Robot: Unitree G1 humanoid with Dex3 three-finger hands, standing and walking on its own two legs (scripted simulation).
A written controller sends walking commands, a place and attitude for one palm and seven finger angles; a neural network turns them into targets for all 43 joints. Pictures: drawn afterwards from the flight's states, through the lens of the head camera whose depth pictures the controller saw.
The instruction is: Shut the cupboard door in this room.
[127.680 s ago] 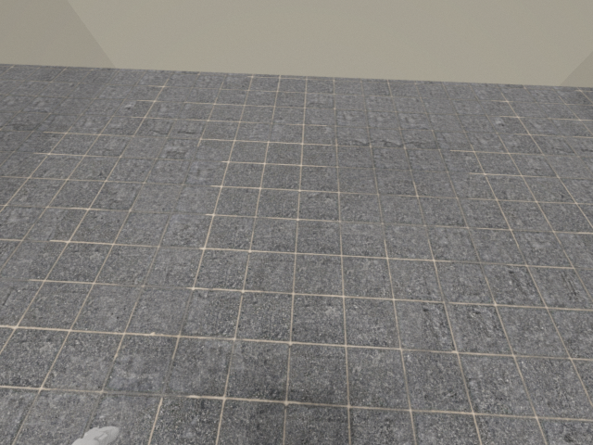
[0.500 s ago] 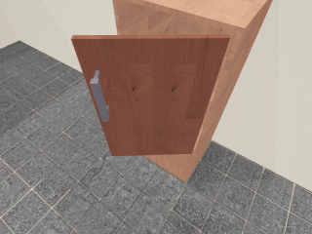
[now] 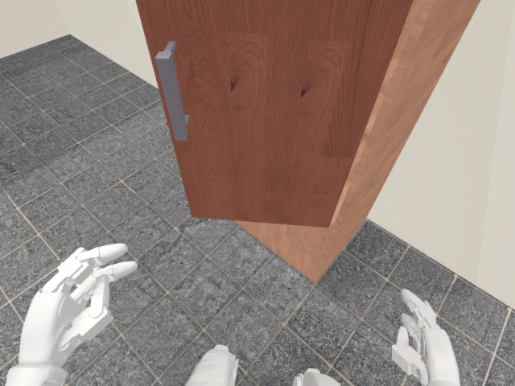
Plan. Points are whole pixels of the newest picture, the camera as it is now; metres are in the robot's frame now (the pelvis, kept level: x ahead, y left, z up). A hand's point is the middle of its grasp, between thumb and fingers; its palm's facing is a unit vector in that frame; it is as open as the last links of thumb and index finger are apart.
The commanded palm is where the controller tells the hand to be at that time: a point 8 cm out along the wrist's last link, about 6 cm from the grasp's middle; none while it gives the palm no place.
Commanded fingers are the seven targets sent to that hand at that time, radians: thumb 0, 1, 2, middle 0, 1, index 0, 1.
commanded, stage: raise the hand and make a fist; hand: left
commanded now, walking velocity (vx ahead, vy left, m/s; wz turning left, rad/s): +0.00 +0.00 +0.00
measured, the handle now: (176, 94) +0.53 +0.21 +0.16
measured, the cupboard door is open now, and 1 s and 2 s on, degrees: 36 36 36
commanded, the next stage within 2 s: bring the fist close to the handle in 1.38 s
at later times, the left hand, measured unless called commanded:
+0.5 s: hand (95, 263) +0.24 +0.24 +0.10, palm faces +0.03 -1.00 -0.02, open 3.4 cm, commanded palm +0.21 +0.29 +0.11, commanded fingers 0.00 0.90 0.90 -1.15 -1.34 -1.15 -1.34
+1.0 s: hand (91, 229) +0.26 +0.24 +0.15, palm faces +0.04 -1.00 -0.05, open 3.1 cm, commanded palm +0.23 +0.29 +0.16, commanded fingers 0.00 0.90 0.90 -1.30 -1.50 -1.30 -1.50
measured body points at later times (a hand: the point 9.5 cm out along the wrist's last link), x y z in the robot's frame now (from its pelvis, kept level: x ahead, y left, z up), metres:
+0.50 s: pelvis +0.03 +0.05 +0.03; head +0.06 +0.07 +0.48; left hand +0.23 +0.30 +0.11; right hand +0.20 -0.18 -0.03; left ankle +0.06 +0.14 -0.65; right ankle +0.02 -0.08 -0.65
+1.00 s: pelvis +0.03 +0.05 +0.05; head +0.04 +0.05 +0.50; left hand +0.25 +0.29 +0.16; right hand +0.20 -0.17 -0.01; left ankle +0.06 +0.14 -0.65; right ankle +0.02 -0.08 -0.65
